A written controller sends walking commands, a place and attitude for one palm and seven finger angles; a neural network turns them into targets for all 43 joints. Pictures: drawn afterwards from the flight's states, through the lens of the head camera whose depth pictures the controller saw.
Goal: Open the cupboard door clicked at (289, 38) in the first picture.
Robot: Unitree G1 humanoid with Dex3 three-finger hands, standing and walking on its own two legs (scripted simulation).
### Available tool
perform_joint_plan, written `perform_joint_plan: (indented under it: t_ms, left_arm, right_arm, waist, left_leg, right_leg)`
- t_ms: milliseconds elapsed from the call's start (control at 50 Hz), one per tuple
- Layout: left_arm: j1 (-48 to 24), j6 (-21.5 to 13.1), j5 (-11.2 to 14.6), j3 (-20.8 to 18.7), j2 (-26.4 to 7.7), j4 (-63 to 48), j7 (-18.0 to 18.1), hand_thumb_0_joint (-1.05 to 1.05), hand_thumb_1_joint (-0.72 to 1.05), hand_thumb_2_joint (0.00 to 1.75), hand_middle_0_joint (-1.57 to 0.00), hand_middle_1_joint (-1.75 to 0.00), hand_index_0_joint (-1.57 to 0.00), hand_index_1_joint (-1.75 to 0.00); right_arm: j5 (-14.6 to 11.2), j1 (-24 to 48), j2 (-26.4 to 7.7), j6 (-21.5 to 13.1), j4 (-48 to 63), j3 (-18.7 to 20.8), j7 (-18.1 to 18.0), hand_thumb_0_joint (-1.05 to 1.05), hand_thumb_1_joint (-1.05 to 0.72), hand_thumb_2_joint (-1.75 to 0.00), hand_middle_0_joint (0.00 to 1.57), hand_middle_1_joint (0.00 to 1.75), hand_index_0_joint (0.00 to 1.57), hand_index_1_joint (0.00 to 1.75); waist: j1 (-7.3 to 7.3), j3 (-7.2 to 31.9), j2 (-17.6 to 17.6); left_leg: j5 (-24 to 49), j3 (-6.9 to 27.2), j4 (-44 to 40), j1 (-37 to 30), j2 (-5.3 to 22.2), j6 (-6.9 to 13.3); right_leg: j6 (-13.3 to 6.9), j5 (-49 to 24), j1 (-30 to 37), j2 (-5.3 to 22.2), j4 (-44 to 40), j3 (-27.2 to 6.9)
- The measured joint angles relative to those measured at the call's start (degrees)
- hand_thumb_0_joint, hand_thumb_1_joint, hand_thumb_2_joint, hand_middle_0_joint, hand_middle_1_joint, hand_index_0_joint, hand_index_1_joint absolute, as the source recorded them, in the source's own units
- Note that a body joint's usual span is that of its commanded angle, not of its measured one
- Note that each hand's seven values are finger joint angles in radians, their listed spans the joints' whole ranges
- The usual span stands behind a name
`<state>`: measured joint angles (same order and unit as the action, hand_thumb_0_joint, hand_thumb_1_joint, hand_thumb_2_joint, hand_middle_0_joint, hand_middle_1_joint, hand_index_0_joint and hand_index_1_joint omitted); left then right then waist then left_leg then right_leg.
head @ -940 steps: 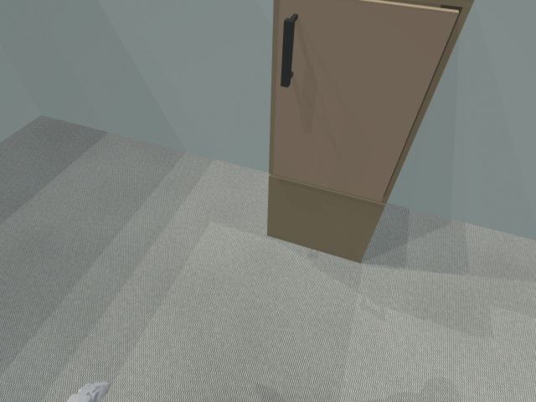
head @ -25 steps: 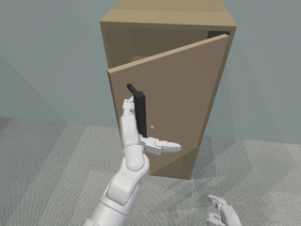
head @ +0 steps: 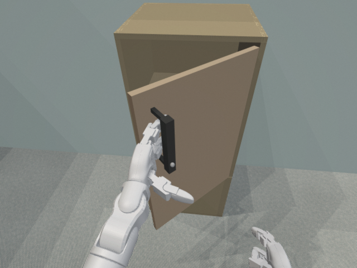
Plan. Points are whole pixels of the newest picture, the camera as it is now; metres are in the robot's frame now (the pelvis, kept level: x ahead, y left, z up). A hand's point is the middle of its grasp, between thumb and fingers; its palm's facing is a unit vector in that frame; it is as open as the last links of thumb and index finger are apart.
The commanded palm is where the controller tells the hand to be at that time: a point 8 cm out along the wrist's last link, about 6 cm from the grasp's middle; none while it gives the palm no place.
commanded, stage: slide the hand sideways off the handle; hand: left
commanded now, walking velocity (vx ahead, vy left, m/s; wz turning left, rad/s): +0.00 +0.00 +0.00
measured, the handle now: (163, 141) +0.36 +0.06 +0.13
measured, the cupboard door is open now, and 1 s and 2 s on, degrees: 44 43 43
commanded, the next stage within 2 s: draw the hand back to the body in 0.76 s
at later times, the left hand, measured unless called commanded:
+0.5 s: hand (142, 180) +0.26 +0.09 +0.12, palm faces -0.08 -1.00 -0.02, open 16.2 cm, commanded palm +0.22 +0.15 +0.12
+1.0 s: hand (119, 188) +0.23 +0.13 +0.12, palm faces -0.05 -1.00 -0.05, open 16.3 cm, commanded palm +0.20 +0.19 +0.13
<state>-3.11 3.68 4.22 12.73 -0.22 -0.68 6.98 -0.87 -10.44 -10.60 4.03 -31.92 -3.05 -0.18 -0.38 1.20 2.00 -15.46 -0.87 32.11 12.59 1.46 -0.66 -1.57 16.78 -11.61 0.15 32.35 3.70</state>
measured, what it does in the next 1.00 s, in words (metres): stands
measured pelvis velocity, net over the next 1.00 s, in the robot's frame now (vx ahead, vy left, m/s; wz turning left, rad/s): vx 0.02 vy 0.00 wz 0.02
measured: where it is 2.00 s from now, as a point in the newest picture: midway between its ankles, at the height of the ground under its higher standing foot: outside the picture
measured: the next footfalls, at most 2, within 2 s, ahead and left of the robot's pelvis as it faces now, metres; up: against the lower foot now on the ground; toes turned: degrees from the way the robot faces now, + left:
none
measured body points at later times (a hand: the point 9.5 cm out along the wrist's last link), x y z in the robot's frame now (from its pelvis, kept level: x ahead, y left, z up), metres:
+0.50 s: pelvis +0.03 +0.00 +0.00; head +0.00 -0.01 +0.45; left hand +0.25 +0.15 +0.13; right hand +0.23 -0.20 -0.07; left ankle +0.02 +0.13 -0.73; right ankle +0.01 -0.10 -0.73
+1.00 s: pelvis +0.02 +0.00 +0.00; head +0.00 -0.01 +0.44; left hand +0.23 +0.19 +0.13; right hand +0.21 -0.21 -0.07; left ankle +0.02 +0.13 -0.73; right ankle +0.01 -0.10 -0.73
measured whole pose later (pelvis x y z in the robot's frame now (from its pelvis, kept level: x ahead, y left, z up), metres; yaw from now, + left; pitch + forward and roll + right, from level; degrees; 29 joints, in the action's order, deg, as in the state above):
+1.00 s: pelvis +0.02 +0.00 +0.00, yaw +1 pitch -2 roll +0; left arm 20.9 1.6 11.0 -1.0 -10.9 -22.2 -7.7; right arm -1.7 -13.2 -12.5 -7.0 -30.7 -3.3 -3.3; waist -1.4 2.0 2.5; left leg -19.0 0.3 36.1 15.6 1.6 -0.8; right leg -1.5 19.9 -13.5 0.0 34.8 4.8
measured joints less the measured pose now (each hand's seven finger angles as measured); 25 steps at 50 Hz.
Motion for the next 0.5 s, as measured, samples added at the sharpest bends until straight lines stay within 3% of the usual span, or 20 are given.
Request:
perform_joint_plan:
  t_ms: [160,500]
  left_arm:
    - [5.27,1.18,0.91,-1.69,-3.59,-5.56,-3.67,-0.01,-0.50,0.30,-0.18,-0.32,-0.15,-0.30]
    - [20.07,1.04,2.24,-5.58,-6.97,-19.53,-8.11,-0.01,-0.50,0.30,-0.20,-0.33,-0.18,-0.31]
  right_arm:
    - [-0.11,0.66,-0.27,0.62,0.97,-0.35,-0.71,0.01,-0.90,-0.90,0.20,0.30,0.20,0.30]
    - [-0.26,0.00,-0.57,-2.18,3.18,-0.31,-0.69,0.01,-0.90,-0.90,0.20,0.30,0.20,0.30]
  waist:
    - [-0.28,-0.71,0.24]
    - [-0.91,0.27,-0.17]
  left_leg:
    - [-0.27,-0.06,-0.78,-1.22,0.65,-0.12]
    - [-2.56,-0.14,0.44,-0.65,0.31,-0.11]
  right_leg:
    - [-0.10,-0.45,1.65,-0.73,-1.94,-0.08]
    - [0.12,2.09,0.87,-0.33,-0.22,-0.19]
